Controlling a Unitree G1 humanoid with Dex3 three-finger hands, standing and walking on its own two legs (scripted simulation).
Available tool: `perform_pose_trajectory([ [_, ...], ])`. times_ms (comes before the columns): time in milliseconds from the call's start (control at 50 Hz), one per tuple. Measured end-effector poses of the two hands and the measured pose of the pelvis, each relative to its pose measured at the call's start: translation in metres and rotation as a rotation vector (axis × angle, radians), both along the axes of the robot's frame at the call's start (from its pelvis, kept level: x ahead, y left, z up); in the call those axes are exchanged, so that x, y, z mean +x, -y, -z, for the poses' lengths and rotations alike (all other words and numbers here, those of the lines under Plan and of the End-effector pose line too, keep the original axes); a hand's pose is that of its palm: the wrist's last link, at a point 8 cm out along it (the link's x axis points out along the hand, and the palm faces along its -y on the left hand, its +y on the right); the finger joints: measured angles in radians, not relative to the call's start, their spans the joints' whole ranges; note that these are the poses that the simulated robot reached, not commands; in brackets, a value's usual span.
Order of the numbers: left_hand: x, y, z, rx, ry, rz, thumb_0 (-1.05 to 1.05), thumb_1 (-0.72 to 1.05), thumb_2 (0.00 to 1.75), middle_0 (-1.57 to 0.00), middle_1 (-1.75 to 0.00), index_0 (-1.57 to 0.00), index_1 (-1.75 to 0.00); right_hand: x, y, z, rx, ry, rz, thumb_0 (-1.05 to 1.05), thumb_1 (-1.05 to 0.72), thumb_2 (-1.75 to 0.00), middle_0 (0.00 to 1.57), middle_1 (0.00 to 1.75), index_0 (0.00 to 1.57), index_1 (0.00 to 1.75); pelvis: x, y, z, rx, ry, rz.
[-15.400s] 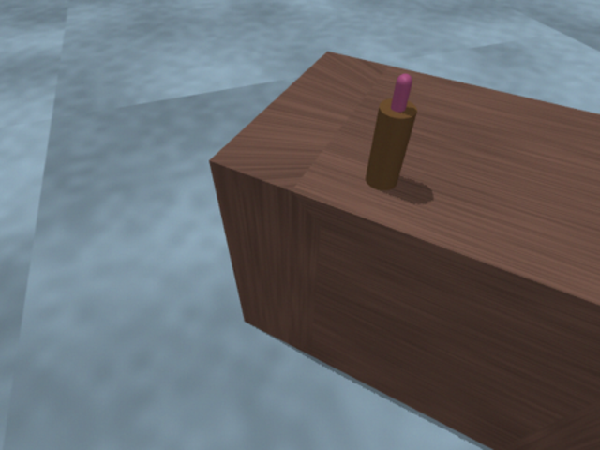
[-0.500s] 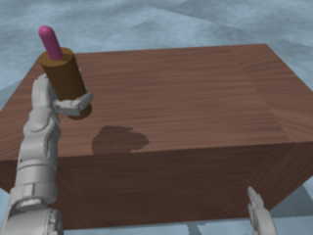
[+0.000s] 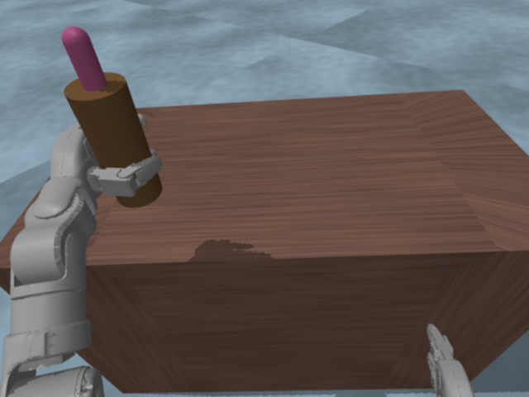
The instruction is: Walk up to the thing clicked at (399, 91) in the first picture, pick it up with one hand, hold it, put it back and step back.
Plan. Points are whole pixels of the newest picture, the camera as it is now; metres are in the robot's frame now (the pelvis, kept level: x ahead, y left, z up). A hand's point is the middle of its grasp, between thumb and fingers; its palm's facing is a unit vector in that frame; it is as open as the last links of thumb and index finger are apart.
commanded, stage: lift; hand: left
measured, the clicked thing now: (112, 126) +0.37 +0.17 +0.28
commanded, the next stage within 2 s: hold in 0.38 s
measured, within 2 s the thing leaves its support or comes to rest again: neither
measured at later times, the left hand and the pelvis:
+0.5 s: hand (113, 147) +0.35 +0.17 +0.26, palm faces +0.09 -1.00 -0.03, open 8.9 cm; pelvis +0.00 +0.00 +0.00, yaw +0 degrees
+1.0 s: hand (100, 130) +0.35 +0.17 +0.29, palm faces +0.08 -1.00 -0.03, open 8.9 cm; pelvis +0.00 +0.01 +0.00, yaw +0 degrees
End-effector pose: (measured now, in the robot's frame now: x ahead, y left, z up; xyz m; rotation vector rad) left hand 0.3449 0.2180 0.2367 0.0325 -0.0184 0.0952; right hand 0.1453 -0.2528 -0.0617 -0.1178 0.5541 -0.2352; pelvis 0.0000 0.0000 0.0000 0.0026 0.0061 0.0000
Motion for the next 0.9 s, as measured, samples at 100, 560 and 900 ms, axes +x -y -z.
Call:
perform_pose_trajectory([
  [100,-0.006,0.000,-0.010,0.006,0.009,-0.006,0.00,-0.26,1.11,-0.76,-1.03,-0.79,-1.04,0.001,0.002,0.003,-0.001,0.002,0.009,-0.01,0.55,-0.05,0.06,0.06,0.05,0.05,-0.001,0.000,0.000,0.001,0.007,0.000],
  [560,-0.017,-0.005,-0.032,0.000,0.016,0.006,0.00,-0.27,1.11,-0.77,-1.03,-0.79,-1.04,0.009,-0.004,0.004,0.006,0.031,-0.004,-0.01,0.54,-0.05,0.06,0.06,0.05,0.05,0.001,-0.003,-0.001,0.002,0.011,-0.005],
  [900,-0.022,-0.008,-0.053,0.002,0.029,0.020,0.00,-0.27,1.11,-0.76,-1.03,-0.79,-1.04,0.017,-0.011,0.001,0.026,0.072,-0.013,-0.01,0.54,-0.05,0.06,0.06,0.05,0.05,0.004,-0.008,-0.001,0.000,0.012,-0.005],
])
